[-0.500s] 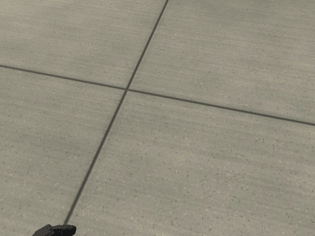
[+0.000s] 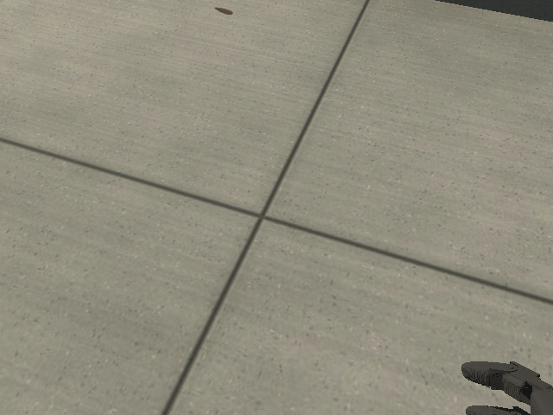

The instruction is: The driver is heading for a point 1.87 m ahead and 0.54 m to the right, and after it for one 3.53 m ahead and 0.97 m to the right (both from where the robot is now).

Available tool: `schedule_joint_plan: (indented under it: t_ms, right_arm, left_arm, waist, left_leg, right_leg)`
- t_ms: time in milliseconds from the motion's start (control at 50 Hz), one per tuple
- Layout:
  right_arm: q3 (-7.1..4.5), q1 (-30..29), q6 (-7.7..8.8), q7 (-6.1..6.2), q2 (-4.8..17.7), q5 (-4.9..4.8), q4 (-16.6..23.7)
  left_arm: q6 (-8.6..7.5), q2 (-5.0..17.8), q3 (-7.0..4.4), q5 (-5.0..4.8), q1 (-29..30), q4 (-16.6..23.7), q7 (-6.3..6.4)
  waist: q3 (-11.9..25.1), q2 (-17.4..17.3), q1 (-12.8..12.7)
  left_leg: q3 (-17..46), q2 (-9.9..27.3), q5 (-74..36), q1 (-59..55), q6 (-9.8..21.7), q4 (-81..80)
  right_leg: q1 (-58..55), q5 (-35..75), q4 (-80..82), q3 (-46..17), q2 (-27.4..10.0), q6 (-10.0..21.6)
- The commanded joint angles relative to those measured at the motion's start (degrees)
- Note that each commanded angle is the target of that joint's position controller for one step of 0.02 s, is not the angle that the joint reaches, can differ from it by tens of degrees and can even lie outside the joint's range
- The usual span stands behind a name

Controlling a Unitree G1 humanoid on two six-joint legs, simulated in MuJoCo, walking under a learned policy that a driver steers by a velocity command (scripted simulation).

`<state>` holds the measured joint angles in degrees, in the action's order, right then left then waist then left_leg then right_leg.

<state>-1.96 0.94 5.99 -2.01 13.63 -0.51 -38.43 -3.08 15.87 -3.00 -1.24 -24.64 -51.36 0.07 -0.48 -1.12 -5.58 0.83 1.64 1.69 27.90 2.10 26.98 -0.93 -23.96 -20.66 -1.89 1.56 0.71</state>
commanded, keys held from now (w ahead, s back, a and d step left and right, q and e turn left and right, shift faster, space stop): w+e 0.68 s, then w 0.02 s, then no key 0.30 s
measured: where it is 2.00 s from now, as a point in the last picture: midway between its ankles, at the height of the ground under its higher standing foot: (415, 272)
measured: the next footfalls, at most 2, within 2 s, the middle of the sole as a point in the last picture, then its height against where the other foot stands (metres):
right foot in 0.54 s outside the picture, level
left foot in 0.98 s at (358, 326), level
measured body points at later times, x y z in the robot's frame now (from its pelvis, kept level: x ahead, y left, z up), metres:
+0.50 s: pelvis +0.25 -0.03 +0.00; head +0.28 -0.04 +0.45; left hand +0.51 +0.15 -0.09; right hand +0.20 -0.31 -0.13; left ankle +0.13 +0.13 -0.73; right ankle +0.36 -0.18 -0.71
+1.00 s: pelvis +0.49 -0.12 +0.00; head +0.51 -0.14 +0.45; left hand +0.69 +0.10 -0.11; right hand +0.56 -0.43 -0.09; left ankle +0.66 -0.09 -0.72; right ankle +0.36 -0.17 -0.73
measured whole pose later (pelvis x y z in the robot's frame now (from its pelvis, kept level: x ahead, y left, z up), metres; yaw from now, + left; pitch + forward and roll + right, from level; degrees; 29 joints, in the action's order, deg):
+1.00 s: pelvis +0.49 -0.12 +0.00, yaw -28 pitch +2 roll -1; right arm -2.4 3.8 6.0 -1.7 15.1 1.6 -43.2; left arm -1.7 15.9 -3.7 -0.1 -17.1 -43.3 1.1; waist -0.9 -1.9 -2.9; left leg 1.0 0.3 -3.4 27.4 1.1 26.8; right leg 6.0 -23.2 -28.5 -5.9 6.1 3.3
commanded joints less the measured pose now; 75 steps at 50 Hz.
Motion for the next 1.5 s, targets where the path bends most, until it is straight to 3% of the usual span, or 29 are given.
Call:
schedule_joint_plan:
  t_ms: [20,40,60,100,140,340,460,520,540,560,580,600,640,680,800,900,980,1000,1020,1040,1080,1140,1280,1320,1340,1360,1400,1440,1500]
  right_arm:
    - [-5.75,23.08,0.72,1.45,16.54,1.75,-1.15]
    - [-5.40,24.88,0.10,1.29,15.36,1.29,-2.02]
    - [-4.14,22.36,-0.17,1.39,10.86,0.78,-1.74]
    - [-2.93,15.17,-0.16,1.36,7.52,0.69,-1.83]
    - [-2.56,10.68,0.50,1.11,5.72,1.14,-2.33]
    - [-4.29,12.91,0.35,2.65,10.26,1.03,-6.75]
    - [-5.39,15.70,-1.93,2.80,13.31,-0.71,-8.81]
    - [-5.66,13.32,-3.17,3.13,14.81,-1.59,-8.31]
    - [-4.85,14.03,-2.91,3.33,12.96,-0.66,-7.67]
    - [-1.99,19.09,-1.48,2.60,3.96,2.11,-4.15]
    - [-2.03,14.46,1.02,1.86,7.18,0.01,-3.50]
    - [-2.91,8.20,2.20,1.41,10.51,-2.33,-1.81]
    - [-2.80,7.69,2.75,2.11,9.95,-0.17,-2.52]
    - [-3.45,9.60,1.35,2.02,10.53,0.70,-2.91]
    - [-1.73,4.43,-0.42,1.90,5.49,1.55,-1.92]
    - [-1.84,-0.15,0.01,0.52,6.77,1.04,-0.84]
    - [-2.95,6.10,0.90,0.37,9.15,2.37,-2.69]
    - [-3.25,8.72,1.17,0.76,11.50,3.21,-2.74]
    - [-2.99,10.46,0.73,1.08,12.30,4.17,-2.55]
    - [-1.92,12.79,-0.31,0.94,7.14,2.59,-3.92]
    - [-1.24,8.85,-1.80,0.50,6.43,0.97,-3.86]
    - [-1.08,0.52,-3.55,0.73,7.19,1.95,-2.94]
    - [-2.52,2.47,-5.24,2.77,9.94,-0.60,-4.67]
    - [-1.71,0.29,-5.00,2.74,6.38,-0.74,-3.71]
    - [-1.18,-2.30,-4.06,2.57,3.68,-0.98,-2.04]
    - [-1.50,-3.49,-2.76,2.28,5.10,-1.48,-1.33]
    - [-2.70,0.64,-1.65,1.60,7.55,-1.60,-3.45]
    - [-2.49,0.50,-1.39,1.06,6.03,-0.98,-4.36]
    - [-1.77,-1.69,-1.99,-0.11,3.77,-0.96,-3.83]
  left_arm:
    - [-1.15,2.91,-0.01,1.24,0.85,5.68,0.33]
    - [-2.03,1.33,0.70,-0.05,-3.34,5.62,0.13]
    - [-2.20,7.42,-1.01,-1.44,0.19,5.62,0.12]
    - [-1.64,7.36,-1.44,-0.84,6.72,7.35,0.23]
    - [-0.08,5.54,-1.84,-0.50,5.21,7.06,0.17]
    - [1.07,1.75,-1.08,0.12,17.21,12.11,-1.71]
    - [1.30,3.06,-1.30,0.09,23.37,16.67,-3.37]
    - [1.68,7.89,-4.25,-0.09,9.37,14.10,-3.00]
    - [2.11,12.60,-6.49,-0.17,-0.73,11.40,-1.93]
    - [1.78,20.10,-7.58,-0.78,0.38,11.45,-1.31]
    - [0.71,16.25,-6.14,-0.10,-1.59,13.71,-1.68]
    - [-0.16,12.44,-5.01,0.48,0.14,13.07,-1.99]
    - [-0.54,8.43,-3.73,0.16,7.80,14.11,-1.78]
    - [-0.58,6.78,-2.99,1.11,11.49,15.87,-1.31]
    - [-0.29,8.65,-3.26,0.90,9.59,13.91,0.74]
    - [0.55,7.68,-2.69,0.87,6.29,11.28,1.16]
    - [0.86,6.33,-2.18,0.90,8.58,10.61,1.22]
    - [0.71,4.79,-1.66,1.80,7.70,11.38,1.20]
    - [0.45,2.04,-0.70,1.84,-1.37,10.07,1.17]
    - [1.06,4.00,-0.69,1.48,-2.60,8.97,0.97]
    - [3.37,7.47,-1.83,0.36,4.23,9.64,1.23]
    - [6.23,5.15,-1.69,0.98,6.49,9.35,1.99]
    - [3.59,3.29,-1.48,2.20,2.50,4.82,1.42]
    - [2.45,4.67,-1.62,2.61,-0.33,3.82,1.65]
    - [2.11,9.00,-2.77,2.13,-3.25,2.71,1.90]
    - [1.33,12.66,-3.82,1.67,-0.80,3.41,1.90]
    - [-1.09,7.82,-2.63,2.03,2.95,4.50,2.25]
    - [-1.97,5.95,-2.37,0.87,1.45,3.72,2.00]
    - [-1.99,5.56,-2.30,1.40,0.35,2.82,1.74]
  waist:
    - [19.09,-5.17,12.69]
    - [25.66,-17.22,11.44]
    - [17.77,-10.30,12.15]
    - [6.09,-3.94,9.38]
    - [2.27,-5.91,5.87]
    - [-2.93,-1.31,7.91]
    - [-4.37,-2.24,8.81]
    - [4.52,-3.23,-0.10]
    - [9.97,0.88,-4.31]
    - [13.26,17.80,2.66]
    - [22.70,11.52,-0.92]
    - [14.82,7.44,-2.05]
    - [6.53,2.17,2.93]
    - [4.73,3.42,6.14]
    - [2.13,4.39,5.20]
    - [3.19,6.48,2.45]
    - [4.94,5.78,6.48]
    - [9.40,2.02,6.58]
    - [17.06,-8.07,3.98]
    - [21.82,-13.12,5.65]
    - [13.44,-4.64,5.83]
    - [4.25,-6.76,3.43]
    - [5.19,-7.65,2.24]
    - [1.78,-1.56,0.79]
    - [-0.60,9.22,0.31]
    - [-5.66,16.55,0.28]
    - [-5.93,11.91,3.02]
    - [-3.94,8.13,2.08]
    - [-2.08,8.09,1.19]
  left_leg:
    - [19.02,16.56,0.59,-46.21,9.26,2.16]
    - [38.57,24.00,10.25,-52.90,14.33,-5.24]
    - [34.29,21.79,16.82,-46.51,12.11,-7.71]
    - [20.48,17.56,13.05,-30.27,9.33,-11.70]
    - [12.08,14.42,8.08,-20.76,8.33,-15.99]
    - [-7.59,13.12,-4.20,-22.11,7.53,-19.68]
    - [-11.31,16.17,-15.42,-32.48,5.40,-13.32]
    - [-15.14,13.36,-38.65,-30.16,2.38,8.77]
    - [-15.39,11.01,-26.28,-17.61,-0.43,25.22]
    - [-11.92,-0.15,27.45,9.91,-4.44,46.47]
    - [2.84,-2.90,33.19,16.64,-3.78,53.92]
    - [3.90,-0.10,27.60,21.76,-2.21,53.59]
    - [3.82,4.35,19.49,16.14,-1.43,43.75]
    - [4.13,5.65,16.36,8.95,-2.24,38.52]
    - [-0.37,1.99,-0.11,2.59,-5.44,16.72]
    - [0.80,-0.51,-9.09,-0.74,-3.35,5.13]
    - [0.22,-0.92,-13.18,-9.26,0.74,-3.46]
    - [5.31,4.88,-33.86,-18.97,2.97,-1.27]
    - [16.55,16.26,-49.60,-35.14,12.67,2.62]
    - [25.25,21.14,-43.74,-37.19,17.72,-0.08]
    - [24.74,17.69,-11.28,-27.77,13.87,-5.24]
    - [16.24,11.16,11.67,-10.27,8.68,-12.54]
    - [11.50,8.46,35.39,-3.32,5.94,-15.66]
    - [7.40,4.60,33.83,1.46,2.32,-6.98]
    - [-1.89,-2.63,27.53,7.56,-1.19,6.54]
    - [-2.17,-4.02,22.82,13.04,-0.63,16.99]
    - [2.87,-0.54,19.25,20.23,1.04,25.03]
    - [4.06,0.62,14.27,22.59,1.09,24.09]
    - [0.68,0.46,7.63,15.69,-0.78,18.74]
  right_leg:
    - [27.91,18.40,-35.43,-1.20,-2.59,2.33]
    - [40.34,-10.01,-48.55,-4.04,0.99,0.98]
    - [45.04,-7.40,-53.82,-6.74,-2.50,1.00]
    - [43.94,1.78,-51.34,-4.11,-6.88,0.87]
    - [38.25,6.41,-47.75,-4.36,-9.33,0.50]
    - [40.19,26.66,-25.41,-0.36,-8.92,-0.34]
    - [39.51,16.96,-17.12,4.78,-6.34,3.35]
    - [18.19,14.30,-12.65,9.74,1.27,7.79]
    - [0.15,16.64,-11.08,2.92,-0.77,10.59]
    - [-18.92,10.65,-6.69,-28.82,-16.24,20.95]
    - [-23.08,2.44,3.26,-46.45,-21.36,24.71]
    - [-18.94,6.56,4.55,-38.57,-19.97,21.12]
    - [-2.50,17.03,4.06,-25.27,-15.19,17.22]
    - [6.84,24.05,6.46,-20.43,-12.67,16.56]
    - [15.38,48.24,4.77,-5.21,-6.86,12.24]
    - [9.88,41.02,1.03,-8.15,-9.09,10.00]
    - [6.45,41.46,-10.33,-10.24,-7.69,6.91]
    - [9.86,33.99,-18.03,-8.59,-3.66,4.44]
    - [20.75,10.33,-31.52,-7.23,1.17,0.51]
    - [25.03,-15.54,-39.68,-6.94,1.82,-2.25]
    - [29.67,-13.92,-44.22,-6.90,-1.65,-3.95]
    - [23.36,-7.33,-31.49,-3.27,-4.21,-4.54]
    - [8.76,5.22,-12.81,5.11,-0.99,0.90]
    - [7.42,-3.10,-2.01,-3.41,-6.97,5.54]
    - [8.05,-17.93,7.32,-16.88,-14.54,10.42]
    - [9.88,-22.49,15.37,-30.36,-21.98,14.37]
    - [3.42,-10.18,13.35,-25.28,-20.94,12.13]
    - [-3.36,1.74,11.97,-17.02,-18.85,9.08]
    - [-1.45,11.68,12.19,-6.53,-16.17,7.33]
Over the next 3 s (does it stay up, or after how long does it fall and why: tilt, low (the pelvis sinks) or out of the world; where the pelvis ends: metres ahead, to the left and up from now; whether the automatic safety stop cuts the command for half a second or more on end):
stays up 1.39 -0.26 0.02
